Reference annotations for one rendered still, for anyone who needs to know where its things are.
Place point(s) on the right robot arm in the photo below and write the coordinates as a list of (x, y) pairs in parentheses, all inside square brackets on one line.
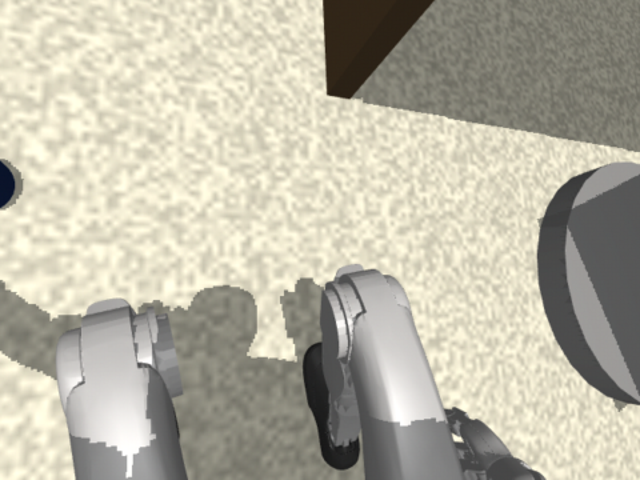
[(510, 468)]

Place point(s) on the right robot foot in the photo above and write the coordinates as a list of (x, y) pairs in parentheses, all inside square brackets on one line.
[(338, 457)]

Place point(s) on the right robot hand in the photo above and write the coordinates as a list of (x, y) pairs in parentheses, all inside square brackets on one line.
[(481, 447)]

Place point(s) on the tin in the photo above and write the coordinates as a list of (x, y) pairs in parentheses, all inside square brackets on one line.
[(7, 185)]

